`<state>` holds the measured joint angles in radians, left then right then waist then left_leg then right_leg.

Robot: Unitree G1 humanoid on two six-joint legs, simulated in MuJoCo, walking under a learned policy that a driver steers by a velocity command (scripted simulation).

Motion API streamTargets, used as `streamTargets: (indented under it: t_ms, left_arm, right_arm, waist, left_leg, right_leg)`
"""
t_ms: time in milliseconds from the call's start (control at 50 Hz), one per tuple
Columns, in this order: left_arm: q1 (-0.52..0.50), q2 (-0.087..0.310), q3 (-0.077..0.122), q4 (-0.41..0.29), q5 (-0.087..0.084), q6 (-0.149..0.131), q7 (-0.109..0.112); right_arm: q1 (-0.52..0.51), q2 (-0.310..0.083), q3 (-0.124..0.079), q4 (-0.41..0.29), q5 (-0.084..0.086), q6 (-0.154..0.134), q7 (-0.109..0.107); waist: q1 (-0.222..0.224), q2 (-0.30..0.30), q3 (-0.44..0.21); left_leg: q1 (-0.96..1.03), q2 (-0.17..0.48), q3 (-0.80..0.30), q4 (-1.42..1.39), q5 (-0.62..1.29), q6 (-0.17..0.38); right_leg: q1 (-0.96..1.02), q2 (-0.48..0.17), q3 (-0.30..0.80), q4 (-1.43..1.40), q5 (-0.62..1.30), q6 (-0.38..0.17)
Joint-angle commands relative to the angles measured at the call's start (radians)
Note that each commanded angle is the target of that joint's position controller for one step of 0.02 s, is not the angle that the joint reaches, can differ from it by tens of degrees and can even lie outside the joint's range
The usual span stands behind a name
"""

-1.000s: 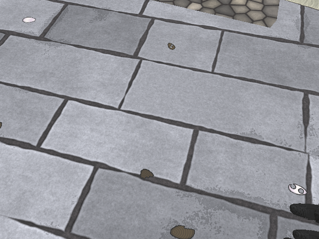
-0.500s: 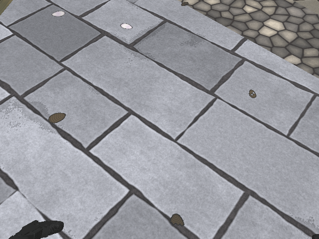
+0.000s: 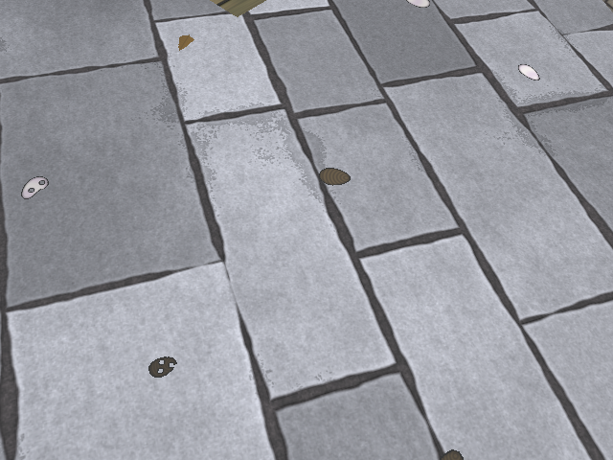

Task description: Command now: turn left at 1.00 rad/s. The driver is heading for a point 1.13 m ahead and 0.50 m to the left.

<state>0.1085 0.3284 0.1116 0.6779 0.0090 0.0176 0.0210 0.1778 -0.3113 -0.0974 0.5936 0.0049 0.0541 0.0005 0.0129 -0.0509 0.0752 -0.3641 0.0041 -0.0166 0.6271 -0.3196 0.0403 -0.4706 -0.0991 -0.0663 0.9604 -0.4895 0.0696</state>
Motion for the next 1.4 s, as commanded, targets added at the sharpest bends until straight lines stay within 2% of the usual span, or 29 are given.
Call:
streamTargets:
  t_ms: [20, 120, 260, 280, 340, 360, 380, 400, 420, 440, 500, 660, 720, 780, 820, 840, 860, 880, 920, 980, 1060, 1140, 1200, 1260, 1280, 1300, 1320, 1340, 1400]
  left_arm:
    - [-0.124, 0.084, 0.019, -0.128, 0.004, -0.032, 0.024]
    - [-0.073, 0.076, 0.022, -0.102, -0.016, -0.064, -0.012]
    - [-0.155, 0.044, 0.008, -0.126, -0.037, -0.126, -0.042]
    - [-0.097, 0.047, -0.012, -0.084, 0.035, -0.060, -0.053]
    - [0.024, 0.075, -0.007, -0.077, -0.004, -0.038, -0.029]
    - [0.157, 0.114, 0.005, -0.044, -0.001, -0.049, -0.016]
    - [0.301, 0.201, 0.019, -0.021, 0.030, -0.064, -0.003]
    - [0.267, 0.295, 0.030, -0.040, 0.061, -0.069, -0.001]
    - [0.164, 0.244, 0.026, -0.059, 0.052, -0.068, -0.008]
    - [0.123, 0.168, 0.004, -0.068, 0.032, -0.065, -0.013]
    - [0.172, 0.101, -0.026, -0.028, 0.016, -0.076, -0.007]
    - [0.390, 0.054, -0.045, 0.101, 0.033, -0.121, -0.027]
    - [0.457, 0.086, -0.048, 0.160, 0.028, -0.115, -0.017]
    - [0.441, 0.176, -0.044, 0.204, 0.023, -0.100, 0.004]
    - [0.344, 0.202, -0.045, 0.178, 0.010, -0.089, 0.009]
    - [0.405, 0.043, -0.076, 0.127, 0.005, -0.092, -0.022]
    - [0.371, 0.079, -0.068, 0.072, -0.011, -0.107, -0.028]
    - [0.221, 0.118, -0.054, 0.039, -0.019, -0.113, -0.024]
    - [0.223, 0.068, -0.069, 0.048, -0.007, -0.112, -0.031]
    - [0.289, 0.017, -0.081, 0.079, 0.037, -0.063, -0.055]
    - [0.016, 0.002, -0.099, -0.026, 0.034, -0.062, -0.071]
    - [-0.070, -0.003, -0.112, -0.031, -0.001, -0.075, -0.091]
    - [-0.004, 0.048, -0.100, 0.005, 0.002, -0.075, -0.083]
    - [0.548, 0.170, -0.037, 0.171, 0.009, -0.061, -0.057]
    - [0.585, 0.227, -0.018, 0.208, 0.013, -0.051, -0.040]
    - [0.447, 0.290, 0.000, 0.174, 0.013, -0.041, -0.035]
    - [0.353, 0.221, 0.002, 0.120, 0.011, -0.043, -0.034]
    - [0.320, 0.162, -0.011, 0.131, 0.002, -0.045, -0.034]
    - [0.288, 0.099, -0.033, 0.160, 0.003, -0.069, -0.026]
  right_arm:
    - [0.016, -0.210, -0.062, -0.057, 0.011, -0.046, -0.018]
    - [0.031, -0.170, -0.033, -0.047, 0.026, -0.056, -0.030]
    - [0.054, -0.180, -0.027, -0.030, 0.035, -0.075, -0.032]
    - [0.062, -0.236, -0.040, -0.015, -0.068, -0.056, 0.020]
    - [-0.046, -0.178, -0.023, -0.060, -0.035, -0.053, 0.058]
    - [-0.082, -0.142, -0.013, -0.073, -0.036, -0.061, 0.051]
    - [-0.091, -0.045, 0.013, -0.089, -0.038, -0.078, 0.040]
    - [-0.089, -0.012, 0.030, -0.134, -0.020, -0.083, 0.032]
    - [-0.086, -0.068, 0.026, -0.125, -0.032, -0.078, 0.025]
    - [-0.095, -0.120, 0.012, -0.102, -0.049, -0.072, 0.037]
    - [-0.077, -0.122, 0.007, -0.060, -0.059, -0.054, 0.091]
    - [-0.270, -0.044, 0.056, -0.080, -0.053, -0.062, 0.108]
    - [-0.355, 0.001, 0.087, -0.099, -0.059, -0.077, 0.118]
    - [-0.160, -0.049, 0.071, -0.032, -0.061, -0.076, 0.084]
    - [0.263, -0.152, 0.022, 0.101, -0.062, -0.082, 0.045]
    - [0.247, -0.246, -0.006, 0.116, -0.071, -0.080, 0.023]
    - [0.259, -0.277, -0.014, 0.092, -0.049, -0.080, 0.018]
    - [0.258, -0.247, -0.012, 0.136, -0.050, -0.085, 0.011]
    - [0.196, -0.163, 0.006, 0.177, -0.047, -0.109, -0.002]
    - [0.154, -0.055, 0.046, 0.200, -0.026, -0.137, -0.006]
    - [0.202, -0.062, 0.049, 0.239, -0.014, -0.167, 0.013]
    - [0.242, -0.109, 0.046, 0.280, -0.004, -0.200, 0.009]
    - [0.276, -0.175, 0.034, 0.293, -0.039, -0.185, -0.021]
    - [0.123, -0.223, 0.017, 0.252, -0.068, -0.141, -0.047]
    - [0.113, -0.065, 0.056, 0.220, -0.077, -0.161, -0.030]
    - [0.218, -0.043, 0.069, 0.156, -0.022, -0.186, -0.012]
    - [0.133, -0.099, 0.081, 0.138, -0.039, -0.203, -0.013]
    - [0.079, -0.116, 0.082, 0.127, -0.047, -0.211, -0.005]
    - [0.034, -0.061, 0.103, 0.086, -0.089, -0.162, 0.005]
  waist:
    - [-0.035, 0.166, -0.170]
    - [-0.026, 0.205, -0.167]
    - [-0.049, 0.236, -0.074]
    - [-0.069, 0.330, -0.094]
    - [0.047, 0.199, -0.057]
    - [0.124, 0.102, -0.076]
    - [0.180, -0.139, -0.140]
    - [0.120, -0.228, -0.130]
    - [0.061, -0.132, -0.084]
    - [0.039, -0.062, -0.054]
    - [0.033, -0.082, -0.043]
    - [0.073, -0.042, 0.096]
    - [0.083, -0.062, 0.115]
    - [-0.069, -0.135, -0.047]
    - [-0.292, -0.126, -0.252]
    - [-0.163, 0.121, -0.363]
    - [-0.152, 0.139, -0.499]
    - [-0.171, 0.039, -0.332]
    - [-0.074, -0.002, -0.090]
    - [0.027, 0.078, -0.015]
    - [-0.003, 0.112, 0.117]
    - [-0.020, 0.049, 0.096]
    - [0.028, 0.132, -0.043]
    - [0.328, 0.148, -0.259]
    - [0.236, -0.115, -0.252]
    - [0.096, -0.325, -0.404]
    - [0.115, -0.059, -0.320]
    - [0.073, 0.081, -0.203]
    - [-0.050, 0.165, -0.010]
  left_leg:
    - [0.338, 0.247, -0.415, -0.281, 0.356, 0.214]
    - [0.238, 0.162, -0.460, -0.399, -0.272, 0.192]
    - [0.127, 0.106, -0.509, -0.352, -0.219, 0.188]
    - [0.090, 0.039, -0.483, -0.353, -0.290, 0.178]
    - [-0.171, 0.007, -0.536, -0.262, -0.308, 0.139]
    - [-0.316, -0.039, -0.484, -0.125, -0.346, 0.103]
    - [-0.417, -0.153, -0.308, 0.211, -0.356, 0.066]
    - [-0.585, -0.194, -0.216, 0.439, -0.249, 0.043]
    - [-0.609, -0.066, -0.186, 0.558, -0.106, 0.037]
    - [-0.587, -0.035, -0.155, 0.588, -0.031, 0.027]
    - [-0.509, 0.015, -0.094, 0.637, 0.110, -0.010]
    - [-0.547, -0.010, -0.011, 0.405, 0.212, 0.030]
    - [-0.367, -0.033, 0.141, 0.158, 0.147, 0.090]
    - [-0.023, -0.154, 0.202, 0.092, 0.013, 0.154]
    - [0.517, -0.100, 0.036, -0.080, 0.042, 0.212]
    - [0.859, 0.178, -0.362, -0.098, -0.273, 0.248]
    - [0.892, 0.340, -0.780, -0.230, -0.298, 0.287]
    - [0.795, 0.285, -0.646, -0.286, -0.102, 0.258]
    - [0.490, 0.214, -0.409, -0.336, 0.117, 0.225]
    - [0.260, 0.114, -0.251, -0.405, 0.202, 0.203]
    - [0.140, 0.047, -0.123, -0.551, 0.391, 0.194]
    - [0.217, 0.087, 0.028, -0.668, 0.780, 0.117]
    - [0.469, 0.135, 0.095, -0.444, 1.392, 0.041]
    - [0.294, 0.110, 0.146, 0.415, 1.414, -0.009]
    - [-0.077, -0.050, 0.108, 0.877, 0.153, -0.009]
    - [-0.443, -0.146, -0.052, 1.135, -0.169, -0.050]
    - [-0.495, -0.063, -0.125, 1.065, -0.023, -0.014]
    - [-0.462, -0.006, -0.131, 0.954, 0.048, -0.002]
    - [-0.313, 0.066, -0.096, 0.744, 0.006, -0.041]
  right_leg:
    - [-0.345, 0.046, 0.147, 0.201, 0.048, -0.024]
    - [-0.223, 0.109, 0.142, -0.017, 0.244, -0.015]
    - [-0.035, 0.164, 0.158, -0.348, 0.239, 0.002]
    - [0.022, 0.161, 0.078, -0.298, 0.181, 0.007]
    - [0.352, 0.152, 0.096, -0.437, 0.220, -0.009]
    - [0.552, 0.103, 0.121, -0.486, 0.191, -0.025]
    - [0.691, -0.122, 0.349, -0.601, -0.074, -0.051]
    - [0.657, -0.332, 0.804, -0.807, -0.429, -0.099]
    - [0.556, -0.375, 0.862, -0.813, -0.461, -0.139]
    - [0.498, -0.317, 0.701, -0.776, -0.379, -0.135]
    - [0.437, -0.154, 0.297, -0.780, -0.041, -0.105]
    - [0.470, -0.128, -0.006, -0.873, 0.349, -0.131]
    - [0.488, -0.144, -0.100, -0.894, 0.770, -0.130]
    - [0.566, -0.199, -0.158, -0.581, 1.635, -0.154]
    - [0.323, -0.187, -0.162, -0.036, 1.450, -0.162]
    - [-0.092, -0.037, -0.123, 0.345, 0.321, -0.127]
    - [-0.225, 0.055, 0.032, 0.546, 0.031, -0.135]
    - [-0.329, 0.026, 0.112, 0.542, 0.147, -0.147]
    - [-0.291, -0.035, 0.107, 0.390, 0.196, -0.141]
    - [-0.187, -0.076, 0.101, 0.281, 0.169, -0.109]
    - [-0.259, -0.068, 0.005, 0.028, 0.353, -0.085]
    - [-0.035, 0.031, -0.065, -0.284, 0.658, -0.161]
    - [0.059, 0.167, -0.121, -0.302, 0.550, -0.199]
    - [0.583, 0.189, -0.040, -0.358, 0.393, -0.285]
    - [0.798, 0.020, 0.192, -0.253, 0.375, -0.347]
    - [0.994, -0.184, 0.842, -0.530, 0.178, -0.555]
    - [0.892, -0.179, 0.897, -0.673, 0.099, -0.527]
    - [0.717, -0.158, 0.791, -0.699, 0.081, -0.483]
    - [0.274, -0.028, 0.553, -0.748, 0.262, -0.419]
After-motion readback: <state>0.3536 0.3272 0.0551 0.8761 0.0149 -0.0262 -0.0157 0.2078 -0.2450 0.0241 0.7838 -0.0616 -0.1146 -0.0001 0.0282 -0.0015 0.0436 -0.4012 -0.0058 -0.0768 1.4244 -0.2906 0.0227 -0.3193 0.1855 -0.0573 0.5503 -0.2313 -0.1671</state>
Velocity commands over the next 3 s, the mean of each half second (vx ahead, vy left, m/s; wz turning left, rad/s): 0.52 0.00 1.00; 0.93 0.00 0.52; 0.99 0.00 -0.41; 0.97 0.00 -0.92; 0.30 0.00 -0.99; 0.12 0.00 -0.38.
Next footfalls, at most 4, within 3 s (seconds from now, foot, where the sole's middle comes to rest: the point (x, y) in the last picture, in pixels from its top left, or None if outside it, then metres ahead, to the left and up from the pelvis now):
0.38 right None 0.20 -0.10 -0.77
0.82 left None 0.40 0.30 -0.77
1.26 right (70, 268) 0.83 0.54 -0.77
1.66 left None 1.09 0.93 -0.77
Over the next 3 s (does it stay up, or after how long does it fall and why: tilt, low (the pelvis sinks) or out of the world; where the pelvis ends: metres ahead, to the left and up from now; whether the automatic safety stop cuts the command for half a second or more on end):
stays up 1.58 0.87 0.02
